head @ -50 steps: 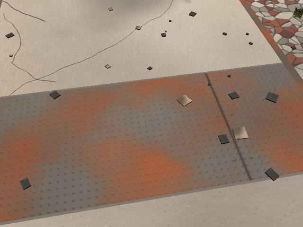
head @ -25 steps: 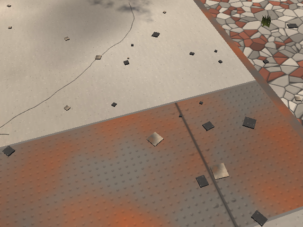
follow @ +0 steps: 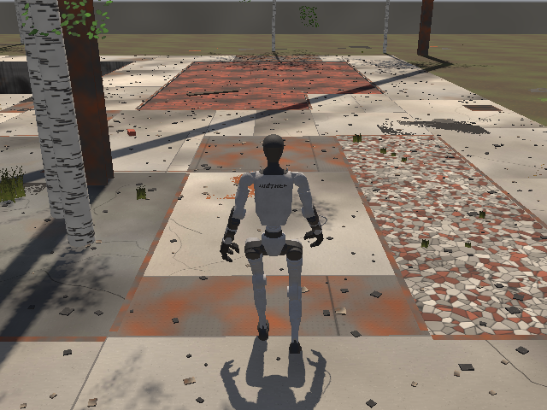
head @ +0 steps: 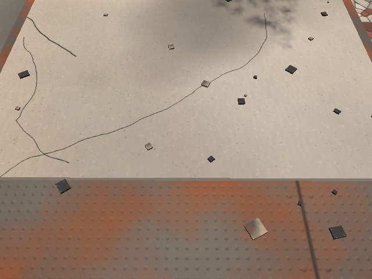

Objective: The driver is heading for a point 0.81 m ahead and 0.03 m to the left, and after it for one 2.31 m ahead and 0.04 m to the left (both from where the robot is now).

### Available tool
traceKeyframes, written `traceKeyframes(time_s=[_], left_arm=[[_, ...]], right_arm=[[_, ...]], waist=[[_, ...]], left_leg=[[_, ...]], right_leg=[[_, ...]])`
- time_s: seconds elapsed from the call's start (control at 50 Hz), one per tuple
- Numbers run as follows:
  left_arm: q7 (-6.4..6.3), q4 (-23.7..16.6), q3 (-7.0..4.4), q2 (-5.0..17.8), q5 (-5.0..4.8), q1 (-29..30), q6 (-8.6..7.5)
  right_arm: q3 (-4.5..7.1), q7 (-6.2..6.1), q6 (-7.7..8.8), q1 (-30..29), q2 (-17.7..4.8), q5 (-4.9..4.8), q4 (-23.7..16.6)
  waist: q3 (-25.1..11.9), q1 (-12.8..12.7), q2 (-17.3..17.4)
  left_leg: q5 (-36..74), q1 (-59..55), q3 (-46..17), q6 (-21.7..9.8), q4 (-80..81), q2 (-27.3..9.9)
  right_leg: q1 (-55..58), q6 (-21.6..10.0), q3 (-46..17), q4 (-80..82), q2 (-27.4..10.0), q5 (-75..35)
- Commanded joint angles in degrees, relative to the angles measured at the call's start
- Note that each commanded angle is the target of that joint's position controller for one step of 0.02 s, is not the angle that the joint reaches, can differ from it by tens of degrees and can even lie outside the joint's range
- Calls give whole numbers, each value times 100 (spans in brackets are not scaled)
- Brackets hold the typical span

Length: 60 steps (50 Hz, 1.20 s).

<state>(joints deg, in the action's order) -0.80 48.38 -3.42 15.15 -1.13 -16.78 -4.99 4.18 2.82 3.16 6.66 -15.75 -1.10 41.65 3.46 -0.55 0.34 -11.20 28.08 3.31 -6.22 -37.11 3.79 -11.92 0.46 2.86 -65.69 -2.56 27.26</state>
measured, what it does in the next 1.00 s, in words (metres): walks ahead, turning left: right foot, then left foot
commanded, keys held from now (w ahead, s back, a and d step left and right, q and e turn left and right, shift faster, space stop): w+q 0.30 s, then w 0.02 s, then no key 0.66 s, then w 0.02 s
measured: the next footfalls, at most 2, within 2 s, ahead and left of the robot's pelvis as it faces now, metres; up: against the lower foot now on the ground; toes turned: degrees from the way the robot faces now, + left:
right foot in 0.40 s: +0.43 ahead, -0.10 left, +0.00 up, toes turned +16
left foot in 0.76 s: +0.36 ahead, +0.13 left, +0.00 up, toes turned +14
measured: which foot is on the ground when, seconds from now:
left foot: down 0.00-0.42, up 0.44-0.74, down 0.76-1.00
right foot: up 0.00-0.38, down 0.40-1.00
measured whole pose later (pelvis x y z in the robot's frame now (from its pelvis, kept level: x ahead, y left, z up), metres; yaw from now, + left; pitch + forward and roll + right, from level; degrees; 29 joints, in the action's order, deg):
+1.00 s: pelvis +0.35 +0.00 +0.02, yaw +17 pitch -1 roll -1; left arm 0.4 49.0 -0.8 13.1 0.9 -10.4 -1.6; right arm 2.0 -1.5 -0.3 11.7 -12.4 0.8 41.3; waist 0.6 -0.8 -0.1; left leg -17.2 15.5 -3.2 1.0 -33.2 -0.7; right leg -14.6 -0.4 1.6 -31.2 0.5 16.1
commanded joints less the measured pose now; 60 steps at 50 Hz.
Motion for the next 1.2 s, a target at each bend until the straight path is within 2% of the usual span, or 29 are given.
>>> traceKeyframes(time_s=[0.02, 0.04, 0.06, 0.1, 0.18, 0.24, 0.32, 0.36, 0.4, 0.42, 0.44, 0.46, 0.48, 0.5, 0.52, 0.56, 0.6, 0.64, 0.7, 0.74, 0.78, 0.8, 0.84, 0.98, 1.02, 1.06, 1.1, 1.16, 1.2], left_arm=[[47, -875, -89, 693, -72, 561, -436], [2, -833, -147, 769, 85, 537, -393], [8, -831, -178, 783, 132, 415, -311], [3, -877, -172, 657, 189, 326, -178], [-16, -1150, -75, 427, 227, 1095, -97], [58, -1286, -11, 322, 160, 1697, -147], [182, -1417, -79, 570, 76, 1980, -251], [211, -1380, -144, 704, 145, 1750, -315], [185, -1219, -226, 870, 311, 935, -408], [166, -1185, -295, 1240, 443, 212, -422], [207, -949, -353, 1393, 385, -188, -307], [228, -1015, -271, 1003, 170, -184, -227], [206, -1100, -171, 706, 137, 131, -164], [207, -1119, -60, 505, 188, 488, -110], [217, -1091, 10, 372, 207, 734, -87], [238, -981, 45, 346, 274, 1021, -66], [222, -896, 0, 517, 280, 1142, -36], [193, -782, -35, 650, 223, 1056, 19], [178, -688, -6, 665, 151, 1056, 129], [187, -618, 70, 519, 118, 1042, 182], [209, -513, 172, 286, 254, 707, 170], [210, -463, 175, 215, 241, 327, 176], [145, -433, 142, 387, 234, 720, 238], [98, -231, 138, 346, 182, 703, 265], [101, -103, 126, 345, 149, 597, 301], [105, -72, 94, 388, 84, 603, 301], [115, -112, 98, 327, 26, 623, 171], [197, -104, 88, 274, -8, 524, -108], [263, 85, 26, 449, -17, 121, -205]], right_arm=[[228, -52, 108, 1066, -792, -18, -145], [172, -68, 117, 720, -594, -6, -239], [139, -92, 121, 584, -533, 54, -340], [168, -142, 142, 580, -638, 35, -375], [227, -289, 110, 915, -866, -7, -308], [224, -339, 35, 1144, -870, -40, -266], [212, -370, -31, 1412, -840, -60, -185], [216, -409, -77, 1357, -821, -13, -177], [131, -422, -87, 1142, -569, 22, -298], [24, -429, -57, 1244, -313, 148, -477], [-49, -399, -22, 2341, -160, 35, -348], [45, -395, -52, 2387, -724, -17, -176], [111, -408, -125, 1671, -933, -32, -271], [95, -434, -198, 1235, -868, 31, -357], [89, -441, -257, 1031, -761, 88, -441], [7, -430, -360, 1229, -381, 78, -391], [-70, -457, -377, 1260, -171, 107, -355], [-85, -466, -391, 1157, -191, 118, -334], [-43, -453, -466, 946, -314, 115, -334], [-38, -439, -489, 786, -301, 195, -352], [-2, -485, -474, 589, -638, 278, -551], [57, -493, -481, 388, -842, 215, -479], [-44, -427, -414, 329, -325, 246, -456], [-46, -454, -264, 507, -326, 181, -378], [-16, -459, -304, 695, -377, 147, -285], [23, -444, -305, 811, -466, 97, -279], [27, -427, -182, 949, -493, 35, -279], [61, -387, 7, 1044, -603, -8, -250], [33, -360, 57, 722, -491, -22, -403]], waist=[[-1067, 381, -144], [-842, 167, -165], [-757, 5, -40], [-672, -109, 16], [-448, 111, 192], [-445, 387, 439], [-461, 477, 568], [-461, 341, 733], [-1021, -106, 685], [-1907, -286, -95], [-2738, 14, -1930], [-2578, -94, -1237], [-1790, -240, -717], [-1342, -163, -301], [-1022, -17, -254], [-858, 289, -614], [-1009, 326, -802], [-1290, 251, -819], [-1234, 207, -742], [-938, 247, -661], [-768, 37, -64], [-673, -309, 693], [-336, -52, 592], [-572, 6, 215], [-615, 23, 213], [-165, 53, 252], [197, 60, 416], [91, -45, 810], [-95, -242, 440]], left_leg=[[471, -3467, -3265, -1307, 2027, -1781], [1022, -2774, -2793, -1195, 2095, -1577], [1361, -2305, -2574, -1164, 2220, -1434], [1870, -1831, -2282, -1195, 2371, -1297], [2054, -1390, -1733, -943, 2363, -926], [1381, -1326, -1691, -684, 2190, -740], [802, -1892, -2326, -589, 1752, -1061], [1526, -2241, -2496, -418, 1249, -1141], [2551, -2164, -2207, -32, 70, -662], [1139, -1213, -1844, 266, -1503, -240], [-2753, 433, -1474, 652, -3271, 484], [-2688, 878, -1729, 736, -3939, 126], [-2283, 1110, -1569, 818, -4121, -32], [-1997, 1004, -1379, 868, -3869, -220], [-1805, 795, -1309, 888, -3451, -424], [-1569, -93, -976, 928, -2376, -589], [-1336, -677, -702, 1008, -1421, -547], [-760, -1068, -655, 1005, -761, -558], [-152, -1543, -571, 887, 84, -531], [314, -2002, -505, 698, 954, -475], [1067, -2374, -1261, 370, 1226, -1174], [152, -1860, -1311, 171, 1188, -1208], [-833, -1100, -1142, 339, 1368, -859], [859, -1530, -944, 471, 837, -712], [-339, -1520, -892, 367, 871, -610], [-1988, -1169, -1110, 122, 1061, -666], [-2641, -1028, -1611, -133, 1335, -957], [-1932, -1354, -2489, -460, 1508, -1488], [-782, -1168, -1980, -256, 924, -1201]], right_leg=[[-3288, -212, -877, -1011, -181, -482], [-2911, -162, -844, -544, -346, -697], [-2540, -116, -865, -346, -441, -841], [-2351, 66, -743, 112, -450, -997], [-2376, 320, -550, 1642, -226, -2177], [-1953, 324, -484, 2922, 99, -3083], [-1760, 191, -651, 3629, 236, -2978], [-1548, -21, -600, 3849, 281, -2683], [-163, -400, -555, 4212, 94, -3677], [1550, -886, -1529, 3704, -978, -5538], [3166, -2035, -3646, 3793, -2276, -5995], [2860, -1944, -4012, 4058, -2251, -4639], [2171, -1689, -3202, 4147, -1955, -4329], [1426, -1523, -2577, 4262, -1644, -4506], [780, -1459, -2183, 4378, -1433, -4718], [-139, -1296, -1441, 4637, -960, -5033], [-368, -1365, -1052, 4676, -850, -5655], [-224, -1407, -1001, 4648, -921, -5501], [-343, -1311, -1053, 4689, -933, -3769], [-696, -983, -1036, 4688, -686, -2000], [-1144, -421, -834, 4352, -238, -576], [-933, -235, -398, 4286, 164, -515], [-462, -115, -275, 4073, 176, -1040], [-278, -191, -364, 3839, 58, -2039], [-333, -231, -179, 3702, 240, -939], [-785, -356, -147, 3548, 314, 314], [-1161, -476, -201, 3300, 282, 559], [-1267, -643, -215, 2864, 292, -136], [-630, -820, -503, 3331, 131, -643]])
